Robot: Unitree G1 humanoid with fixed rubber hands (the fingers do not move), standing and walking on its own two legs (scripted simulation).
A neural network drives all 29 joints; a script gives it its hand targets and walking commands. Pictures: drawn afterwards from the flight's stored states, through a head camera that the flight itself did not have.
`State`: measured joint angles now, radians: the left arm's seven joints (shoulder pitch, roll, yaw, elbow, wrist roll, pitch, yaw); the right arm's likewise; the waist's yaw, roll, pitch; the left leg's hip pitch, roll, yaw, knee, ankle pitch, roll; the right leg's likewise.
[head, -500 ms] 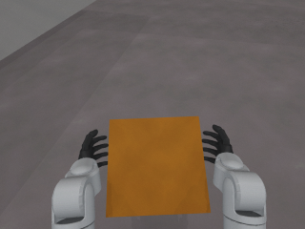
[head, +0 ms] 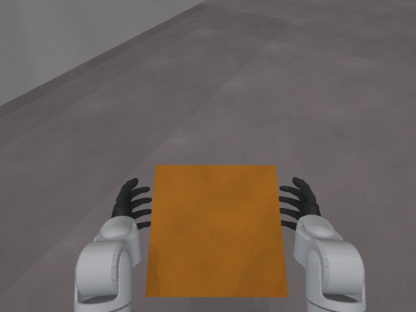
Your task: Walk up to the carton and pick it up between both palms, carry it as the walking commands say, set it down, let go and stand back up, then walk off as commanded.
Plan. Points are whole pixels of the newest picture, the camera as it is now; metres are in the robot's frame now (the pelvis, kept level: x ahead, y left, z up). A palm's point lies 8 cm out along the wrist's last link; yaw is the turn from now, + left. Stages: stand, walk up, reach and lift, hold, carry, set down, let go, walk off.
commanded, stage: carry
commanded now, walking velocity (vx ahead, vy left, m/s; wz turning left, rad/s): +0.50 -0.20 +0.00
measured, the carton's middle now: (214, 228) +0.30 +0.00 +0.01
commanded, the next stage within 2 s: none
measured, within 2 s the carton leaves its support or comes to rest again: neither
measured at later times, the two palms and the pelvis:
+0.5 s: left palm (99, 199) +0.30 +0.19 +0.11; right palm (266, 170) +0.34 -0.10 +0.12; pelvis +0.07 +0.01 +0.02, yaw +7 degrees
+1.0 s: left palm (170, 108) +0.57 +0.09 +0.11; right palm (286, 94) +0.61 -0.20 +0.10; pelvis +0.33 -0.09 +0.02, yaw +7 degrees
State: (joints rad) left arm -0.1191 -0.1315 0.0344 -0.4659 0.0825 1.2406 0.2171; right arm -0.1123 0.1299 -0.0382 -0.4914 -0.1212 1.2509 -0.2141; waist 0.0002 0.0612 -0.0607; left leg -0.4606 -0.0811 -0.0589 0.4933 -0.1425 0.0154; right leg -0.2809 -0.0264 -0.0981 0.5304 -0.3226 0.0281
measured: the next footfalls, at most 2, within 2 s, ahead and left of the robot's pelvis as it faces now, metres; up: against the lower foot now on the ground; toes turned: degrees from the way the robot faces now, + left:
left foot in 0.26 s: +0.06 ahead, +0.12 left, +0.00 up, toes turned +15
right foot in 0.72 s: +0.36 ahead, -0.15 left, +0.00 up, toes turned -5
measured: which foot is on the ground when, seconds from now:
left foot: down 0.00-0.00, up 0.02-0.24, down 0.26-0.74, up 0.76-1.00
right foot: down 0.00-0.26, up 0.28-0.70, down 0.72-1.00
